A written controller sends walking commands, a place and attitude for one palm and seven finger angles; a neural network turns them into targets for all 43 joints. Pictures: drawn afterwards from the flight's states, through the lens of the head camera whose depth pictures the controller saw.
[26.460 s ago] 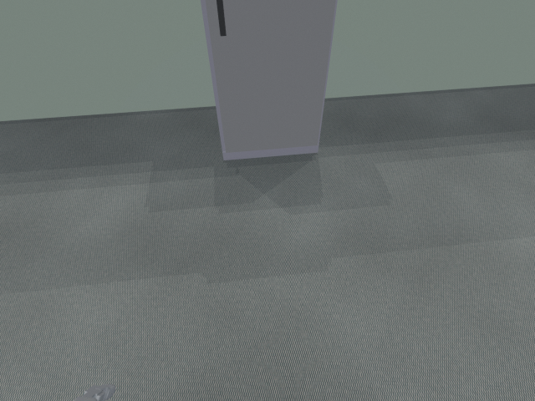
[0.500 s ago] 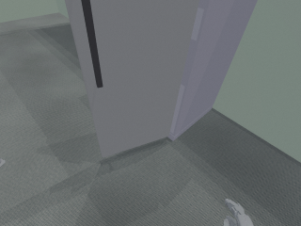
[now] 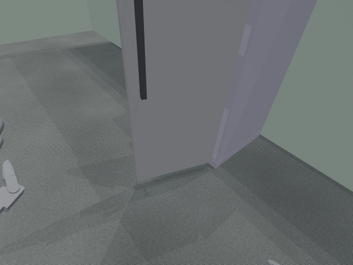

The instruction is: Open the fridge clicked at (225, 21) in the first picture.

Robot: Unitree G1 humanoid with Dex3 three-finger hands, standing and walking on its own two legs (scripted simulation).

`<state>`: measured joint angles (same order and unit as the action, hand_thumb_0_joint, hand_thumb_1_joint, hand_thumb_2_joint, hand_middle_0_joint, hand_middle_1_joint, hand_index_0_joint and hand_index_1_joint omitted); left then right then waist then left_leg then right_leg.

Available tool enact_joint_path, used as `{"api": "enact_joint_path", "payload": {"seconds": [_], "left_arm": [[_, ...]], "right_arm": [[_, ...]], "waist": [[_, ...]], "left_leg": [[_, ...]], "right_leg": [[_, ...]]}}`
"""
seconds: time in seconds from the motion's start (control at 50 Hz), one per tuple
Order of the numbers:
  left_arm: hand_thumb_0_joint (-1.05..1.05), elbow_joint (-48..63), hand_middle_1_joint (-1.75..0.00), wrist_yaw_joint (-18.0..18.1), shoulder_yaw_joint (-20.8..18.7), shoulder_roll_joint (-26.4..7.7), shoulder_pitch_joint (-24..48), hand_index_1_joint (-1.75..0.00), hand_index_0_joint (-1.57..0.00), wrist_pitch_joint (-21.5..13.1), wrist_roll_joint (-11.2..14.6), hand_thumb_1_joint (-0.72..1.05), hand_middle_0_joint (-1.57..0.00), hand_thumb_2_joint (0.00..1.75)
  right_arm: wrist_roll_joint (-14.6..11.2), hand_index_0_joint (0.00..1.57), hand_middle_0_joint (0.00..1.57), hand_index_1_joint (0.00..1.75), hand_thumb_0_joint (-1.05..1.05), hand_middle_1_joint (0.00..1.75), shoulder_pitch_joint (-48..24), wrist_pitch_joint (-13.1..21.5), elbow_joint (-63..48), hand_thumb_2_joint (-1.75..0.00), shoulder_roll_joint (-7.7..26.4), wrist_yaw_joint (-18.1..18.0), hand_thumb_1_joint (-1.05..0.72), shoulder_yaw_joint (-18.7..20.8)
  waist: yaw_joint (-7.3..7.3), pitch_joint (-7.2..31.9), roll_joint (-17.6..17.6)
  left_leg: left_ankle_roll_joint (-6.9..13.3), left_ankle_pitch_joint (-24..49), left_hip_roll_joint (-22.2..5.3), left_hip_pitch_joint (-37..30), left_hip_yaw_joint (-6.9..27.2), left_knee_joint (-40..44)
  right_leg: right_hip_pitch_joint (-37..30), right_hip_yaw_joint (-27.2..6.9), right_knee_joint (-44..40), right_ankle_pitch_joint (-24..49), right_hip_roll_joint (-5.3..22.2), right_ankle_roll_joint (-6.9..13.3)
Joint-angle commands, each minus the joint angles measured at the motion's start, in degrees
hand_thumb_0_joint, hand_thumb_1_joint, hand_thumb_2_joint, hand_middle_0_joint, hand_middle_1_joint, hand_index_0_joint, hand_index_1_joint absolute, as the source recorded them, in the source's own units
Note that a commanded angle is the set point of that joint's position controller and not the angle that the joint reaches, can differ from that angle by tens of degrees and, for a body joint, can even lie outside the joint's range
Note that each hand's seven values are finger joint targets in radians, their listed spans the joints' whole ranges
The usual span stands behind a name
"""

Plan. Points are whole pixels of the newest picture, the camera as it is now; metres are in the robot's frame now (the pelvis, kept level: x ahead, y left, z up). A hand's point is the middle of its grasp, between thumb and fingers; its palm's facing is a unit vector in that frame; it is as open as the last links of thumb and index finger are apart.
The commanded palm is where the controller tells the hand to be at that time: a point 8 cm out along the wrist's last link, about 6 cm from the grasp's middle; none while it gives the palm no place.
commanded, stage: stop stepping back and stand still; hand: left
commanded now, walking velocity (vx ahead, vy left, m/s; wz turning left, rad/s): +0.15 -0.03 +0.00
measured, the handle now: (139, 40) +0.79 +0.22 +0.21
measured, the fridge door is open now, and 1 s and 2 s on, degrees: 70 70 70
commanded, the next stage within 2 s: let the arm hang, fingers relaxed in 0.70 s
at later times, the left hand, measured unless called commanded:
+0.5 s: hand (22, 181) +0.20 +0.30 +0.15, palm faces +0.45 -0.74 -0.50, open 7.4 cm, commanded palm +0.15 +0.33 +0.18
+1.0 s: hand (70, 246) +0.18 +0.27 -0.08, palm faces +0.00 -0.91 -0.41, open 7.4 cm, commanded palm none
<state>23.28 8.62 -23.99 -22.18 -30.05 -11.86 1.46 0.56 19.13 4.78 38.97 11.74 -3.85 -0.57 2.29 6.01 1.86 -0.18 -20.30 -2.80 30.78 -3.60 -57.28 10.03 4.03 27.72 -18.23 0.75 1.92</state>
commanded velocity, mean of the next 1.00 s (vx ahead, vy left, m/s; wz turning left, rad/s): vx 0.00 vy -0.04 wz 0.00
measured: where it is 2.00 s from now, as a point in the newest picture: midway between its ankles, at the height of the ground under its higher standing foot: outside the picture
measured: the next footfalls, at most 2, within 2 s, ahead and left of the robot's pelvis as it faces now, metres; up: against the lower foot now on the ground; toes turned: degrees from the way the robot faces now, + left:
left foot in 0.10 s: +0.06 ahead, +0.14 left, +0.00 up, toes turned +5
right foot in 0.34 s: +0.07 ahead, -0.07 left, +0.00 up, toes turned -5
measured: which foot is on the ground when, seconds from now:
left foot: up 0.00-0.08, down 0.10-1.00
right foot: down 0.00-0.10, up 0.12-0.32, down 0.34-1.00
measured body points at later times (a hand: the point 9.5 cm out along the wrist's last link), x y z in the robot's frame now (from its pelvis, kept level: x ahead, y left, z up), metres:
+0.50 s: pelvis +0.01 +0.03 -0.01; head +0.01 +0.01 +0.44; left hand +0.17 +0.34 +0.18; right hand +0.17 -0.20 -0.11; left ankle +0.02 +0.15 -0.73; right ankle +0.03 -0.07 -0.74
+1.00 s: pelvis +0.00 +0.04 -0.01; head +0.01 +0.01 +0.44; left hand +0.18 +0.32 -0.05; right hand +0.17 -0.22 -0.13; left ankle +0.02 +0.14 -0.74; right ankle +0.03 -0.07 -0.74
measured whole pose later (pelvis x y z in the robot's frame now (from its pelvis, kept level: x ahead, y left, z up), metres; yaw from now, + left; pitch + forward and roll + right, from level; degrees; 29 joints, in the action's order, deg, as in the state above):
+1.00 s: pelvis +0.00 +0.04 -0.01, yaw +1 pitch +1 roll +1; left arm -28.5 -0.9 -2.6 -17.8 -12.7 1.7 -1.9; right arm 1.0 6.3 1.9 45.5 18.4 1.1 0.1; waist -0.6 0.1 -4.3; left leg 1.8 -16.4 0.2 18.5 -4.6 -34.3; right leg 19.8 5.2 35.7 -16.5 2.9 0.7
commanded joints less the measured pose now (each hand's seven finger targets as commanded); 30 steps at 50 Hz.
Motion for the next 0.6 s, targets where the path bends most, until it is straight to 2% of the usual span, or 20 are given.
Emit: {"api": "enact_joint_path", "payload": {"seconds": [0.0, 0.04, 0.06, 0.08, 0.1, 0.12, 0.14, 0.18, 0.22, 0.26, 0.3, 0.32, 0.36, 0.38, 0.4, 0.42, 0.44, 0.5, 0.56, 0.58], "left_arm": [[0.0, 10.43, -0.3, 1.88, 0.17, -9.11, 17.51, -0.3, -0.2, -1.4, -1.24, 0.9, -0.2, 0.9], [0.0, 16.81, -0.3, 2.27, -1.25, -11.07, 18.9, -0.3, -0.2, -1.96, -1.09, 0.9, -0.2, 0.9], [0.0, 20.08, -0.3, 2.32, -2.34, -11.7, 18.05, -0.3, -0.2, -2.45, -0.76, 0.9, -0.2, 0.9], [0.0, 25.54, -0.3, 2.71, -3.68, -12.38, 18.01, -0.3, -0.2, -3.33, -0.78, 0.9, -0.2, 0.9], [0.0, 28.62, -0.3, 2.92, -5.28, -14.3, 17.71, -0.3, -0.2, -4.5, -1.17, 0.9, -0.2, 0.9], [0.0, 27.07, -0.3, 2.52, -8.44, -17.99, 14.98, -0.3, -0.2, -5.43, -1.11, 0.9, -0.2, 0.9], [0.0, 26.97, -0.3, 2.31, -9.27, -16.21, 11.18, -0.3, -0.2, -4.92, -0.37, 0.9, -0.2, 0.9], [0.0, 25.72, -0.3, 2.03, -9.29, -13.59, 4.63, -0.3, -0.2, -3.91, 0.28, 0.9, -0.2, 0.9], [0.0, 21.9, -0.3, 1.79, -10.09, -12.0, -2.77, -0.3, -0.2, -3.49, 1.0, 0.9, -0.2, 0.9], [0.0, 17.72, -0.3, 1.34, -10.19, -11.55, -5.67, -0.3, -0.2, -2.86, 1.35, 0.9, -0.2, 0.9], [0.0, 12.91, -0.3, 1.1, -10.17, -11.34, -4.29, -0.3, -0.2, -2.05, 1.43, 0.9, -0.2, 0.9], [0.0, 9.77, -0.3, 0.99, -10.21, -11.19, -4.73, -0.3, -0.2, -1.52, 1.42, 0.9, -0.2, 0.9], [0.0, 8.08, -0.3, 1.02, -9.67, -12.08, -1.41, -0.3, -0.2, -0.95, 1.42, 0.9, -0.2, 0.9], [0.0, 7.22, -0.3, 0.75, -8.75, -11.44, -0.18, -0.3, -0.2, -0.27, 1.8, 0.9, -0.2, 0.9], [0.0, 7.34, -0.3, 0.76, -7.59, -10.88, 0.06, -0.3, -0.2, 0.2, 1.76, 0.9, -0.2, 0.9], [0.0, 8.96, -0.3, 0.99, -7.06, -11.19, 1.54, -0.3, -0.2, 0.3, 1.44, 0.9, -0.2, 0.9], [0.0, 10.01, -0.3, 1.13, -6.11, -10.73, 2.32, -0.3, -0.2, 0.09, 1.1, 0.9, -0.2, 0.9], [0.0, 15.49, -0.3, 1.78, -5.18, -11.16, 6.67, -0.3, -0.2, -1.11, 0.27, 0.9, -0.2, 0.9], [0.0, 22.29, -0.3, 2.23, -5.87, -12.51, 8.05, -0.3, -0.2, -2.39, -0.02, 0.9, -0.2, 0.9], [0.0, 23.72, -0.3, 2.36, -6.58, -12.9, 7.24, -0.3, -0.2, -2.76, -0.23, 0.9, -0.2, 0.9]], "right_arm": [[0.54, 0.2, 0.2, 0.3, 0.0, 0.3, -11.11, 5.01, -9.1, -0.9, 6.4, -2.59, -0.9, 2.53], [0.83, 0.2, 0.2, 0.3, 0.0, 0.3, -10.23, 6.52, -9.51, -0.9, 6.98, -3.15, -0.9, 2.73], [0.63, 0.2, 0.2, 0.3, 0.0, 0.3, -9.41, 7.05, -10.23, -0.9, 7.89, -3.09, -0.9, 3.17], [0.39, 0.2, 0.2, 0.3, 0.0, 0.3, -10.06, 7.29, -11.29, -0.9, 9.18, -2.7, -0.9, 3.61], [0.45, 0.2, 0.2, 0.3, 0.0, 0.3, -9.73, 7.63, -11.58, -0.9, 7.57, -2.04, -0.9, 3.06], [0.63, 0.2, 0.2, 0.3, 0.0, 0.3, -9.28, 7.87, -10.19, -0.9, 6.38, -1.49, -0.9, 2.94], [1.02, 0.2, 0.2, 0.3, 0.0, 0.3, -9.42, 8.22, -10.03, -0.9, 5.85, -0.77, -0.9, 3.05], [0.32, 0.2, 0.2, 0.3, 0.0, 0.3, -9.6, 8.19, -10.32, -0.9, 6.29, 0.83, -0.9, 3.41], [-0.45, 0.2, 0.2, 0.3, 0.0, 0.3, -9.72, 8.15, -10.83, -0.9, 6.48, 1.57, -0.9, 3.52], [-0.67, 0.2, 0.2, 0.3, 0.0, 0.3, -9.18, 6.75, -11.99, -0.9, 6.85, 1.66, -0.9, 3.26], [-0.81, 0.2, 0.2, 0.3, 0.0, 0.3, -9.18, 5.48, -12.19, -0.9, 6.96, 1.46, -0.9, 3.1], [-0.78, 0.2, 0.2, 0.3, 0.0, 0.3, -9.07, 5.02, -12.31, -0.9, 6.83, 1.22, -0.9, 3.05], [-0.71, 0.2, 0.2, 0.3, 0.0, 0.3, -8.35, 4.38, -12.17, -0.9, 6.15, 1.16, -0.9, 2.88], [-0.87, 0.2, 0.2, 0.3, 0.0, 0.3, -8.37, 4.77, -11.36, -0.9, 5.84, 1.11, -0.9, 2.82], [-1.29, 0.2, 0.2, 0.3, 0.0, 0.3, -8.58, 4.71, -11.07, -0.9, 5.75, 1.01, -0.9, 3.13], [-1.39, 0.2, 0.2, 0.3, 0.0, 0.3, -10.02, 4.62, -11.33, -0.9, 5.97, 0.84, -0.9, 2.96], [-1.29, 0.2, 0.2, 0.3, 0.0, 0.3, -10.02, 4.73, -11.05, -0.9, 5.58, 0.75, -0.9, 2.47], [-0.92, 0.2, 0.2, 0.3, 0.0, 0.3, -11.14, 5.51, -10.64, -0.9, 5.64, -0.02, -0.9, 1.9], [-0.75, 0.2, 0.2, 0.3, 0.0, 0.3, -12.32, 6.26, -11.86, -0.9, 7.49, -0.83, -0.9, 2.87], [-0.61, 0.2, 0.2, 0.3, 0.0, 0.3, -12.24, 6.26, -11.86, -0.9, 6.72, -0.8, -0.9, 2.21]], "waist": [[-2.43, -10.13, 5.48], [-2.86, -6.74, -1.53], [-3.09, -5.35, -9.43], [-2.91, -3.67, -23.51], [-2.71, -4.01, -25.67], [-2.67, -3.61, -20.59], [-2.86, -4.06, -18.62], [-2.37, -3.35, -17.01], [-2.03, -0.68, -17.56], [-2.59, -1.37, -14.69], [-2.91, -2.98, -9.52], [-2.9, -4.15, -5.9], [-3.75, -4.96, 5.05], [-3.38, -2.88, 9.31], [-3.15, -2.4, 11.87], [-2.82, -2.95, 9.75], [-2.81, -2.82, 9.22], [-2.64, -1.55, 4.64], [-1.23, -1.23, -8.75], [-1.24, -1.52, -15.9]], "left_leg": [[1.38, -0.91, -1.05, -14.2, -3.52, 19.0], [1.2, -0.25, 0.89, -20.83, -4.95, 27.73], [3.14, -2.64, -2.94, -24.15, 2.25, 32.74], [6.5, 3.03, -12.26, -29.3, 16.82, 36.63], [9.34, 13.3, -18.11, -29.64, 24.98, 40.65], [9.72, 10.43, -19.58, -26.22, 25.31, 42.77], [10.58, 9.45, -19.23, -21.2, 25.93, 43.01], [8.59, 14.73, -16.36, -17.33, 15.33, 39.97], [5.34, 13.35, -12.86, -16.44, 5.86, 37.07], [3.96, 6.11, -12.4, -10.68, 4.49, 36.41], [2.72, -3.81, -11.02, -5.06, 2.83, 35.42], [1.92, -6.03, -9.17, -4.75, 1.32, 32.43], [0.26, -2.59, -3.28, -6.28, -0.83, 22.23], [-0.38, -1.26, -0.74, -9.34, -1.21, 18.39], [-0.41, -1.07, -0.25, -10.28, -0.21, 14.9], [-0.31, -2.15, -0.26, -9.5, 0.53, 13.42], [-0.05, -2.78, -0.29, -8.89, 1.02, 14.87], [0.84, 5.8, -0.04, -14.38, 1.32, 26.78], [2.3, 16.42, -5.56, -18.65, 7.51, 33.64], [2.71, 18.99, -6.58, -17.86, 9.25, 35.83]], "right_leg": [[15.38, -10.4, -14.11, -20.46, 13.19, 6.98], [12.36, -6.18, -4.84, -13.75, 9.09, 4.86], [14.44, -4.46, 5.07, -9.04, 5.95, 2.61], [20.78, 0.56, 17.48, -8.08, 0.3, -0.7], [23.86, 0.48, 25.67, -14.6, -1.03, -1.57], [22.47, -2.55, 30.63, -15.37, 0.15, -1.62], [19.85, -4.06, 30.83, -13.25, 1.45, -1.84], [13.19, -3.23, 22.3, -7.02, 2.51, -2.29], [6.97, 0.54, 13.0, -2.82, 0.48, -2.53], [0.48, 3.04, 6.45, 0.28, -1.3, -2.9], [-4.37, 2.55, 1.75, 0.83, -1.16, -2.53], [-3.42, -0.33, -1.84, 0.65, 0.63, -1.56], [2.38, -12.77, -7.59, 6.07, 8.46, 2.55], [4.5, -15.89, -9.74, 5.19, 10.59, 3.57], [5.12, -17.78, -11.28, 4.22, 12.57, 4.66], [4.86, -18.36, -11.27, 6.53, 13.41, 5.38], [2.84, -16.4, -10.08, 8.48, 13.71, 5.48], [1.18, -9.76, -5.56, 10.49, 10.03, 2.71], [2.47, -5.64, -0.52, 8.66, 4.0, -0.89], [2.13, -3.17, 1.84, 9.14, 2.25, -1.67]]}}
